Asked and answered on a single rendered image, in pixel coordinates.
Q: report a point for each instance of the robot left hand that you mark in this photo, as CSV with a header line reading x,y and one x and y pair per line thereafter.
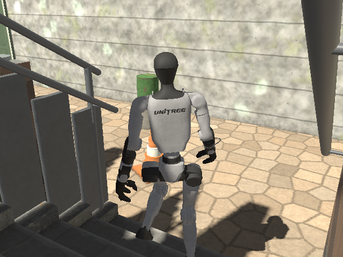
x,y
121,189

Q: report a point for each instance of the robot left upper arm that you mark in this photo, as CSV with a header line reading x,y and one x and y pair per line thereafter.
x,y
139,105

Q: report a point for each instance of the left robot forearm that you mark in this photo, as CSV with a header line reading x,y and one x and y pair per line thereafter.
x,y
126,164

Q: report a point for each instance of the robot right upper arm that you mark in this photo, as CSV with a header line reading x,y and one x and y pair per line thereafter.
x,y
198,101

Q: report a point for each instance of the robot right hand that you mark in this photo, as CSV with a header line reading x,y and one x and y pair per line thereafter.
x,y
208,160

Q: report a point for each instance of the left robot foot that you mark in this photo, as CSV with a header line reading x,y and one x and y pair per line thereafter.
x,y
143,234

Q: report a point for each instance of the right robot forearm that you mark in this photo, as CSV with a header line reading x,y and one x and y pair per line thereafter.
x,y
210,145

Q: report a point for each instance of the right robot shin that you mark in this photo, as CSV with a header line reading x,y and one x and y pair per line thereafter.
x,y
190,236

